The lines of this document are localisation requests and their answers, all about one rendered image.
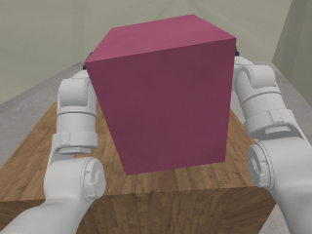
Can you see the right robot forearm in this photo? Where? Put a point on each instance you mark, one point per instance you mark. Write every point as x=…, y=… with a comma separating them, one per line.
x=261, y=100

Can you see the robot left upper arm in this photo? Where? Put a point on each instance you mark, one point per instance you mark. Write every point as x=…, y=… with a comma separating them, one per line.
x=71, y=185

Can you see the right robot hand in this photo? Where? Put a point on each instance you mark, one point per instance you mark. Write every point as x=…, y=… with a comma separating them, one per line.
x=237, y=54

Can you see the carton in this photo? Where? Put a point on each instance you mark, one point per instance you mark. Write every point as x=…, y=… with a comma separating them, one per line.
x=164, y=88

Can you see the left robot forearm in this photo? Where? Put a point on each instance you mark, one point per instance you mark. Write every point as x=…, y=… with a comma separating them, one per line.
x=76, y=119

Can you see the robot right upper arm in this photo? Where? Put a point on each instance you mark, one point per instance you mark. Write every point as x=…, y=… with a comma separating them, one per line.
x=283, y=166

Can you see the pedestal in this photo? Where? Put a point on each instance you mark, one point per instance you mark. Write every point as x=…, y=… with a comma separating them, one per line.
x=217, y=198

